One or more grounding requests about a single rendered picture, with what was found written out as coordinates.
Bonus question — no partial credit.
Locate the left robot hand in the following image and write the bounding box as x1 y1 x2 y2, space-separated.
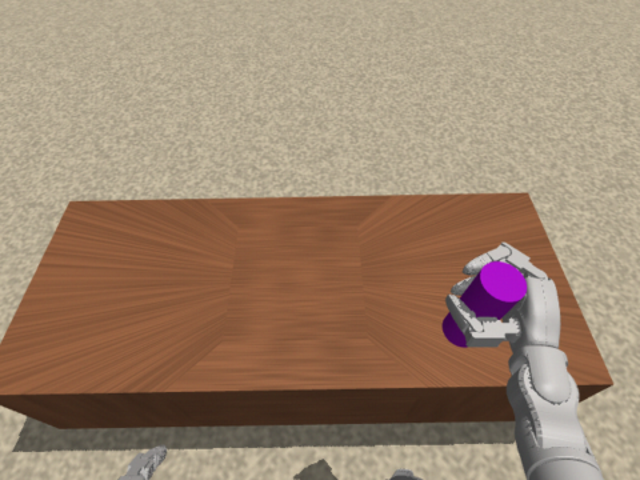
118 445 167 480

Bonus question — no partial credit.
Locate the can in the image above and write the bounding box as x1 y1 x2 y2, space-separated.
442 261 527 347

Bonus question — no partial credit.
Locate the right robot arm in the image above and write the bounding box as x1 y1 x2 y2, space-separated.
506 344 604 480

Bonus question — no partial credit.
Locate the right robot hand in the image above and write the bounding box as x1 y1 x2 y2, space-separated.
446 242 561 354

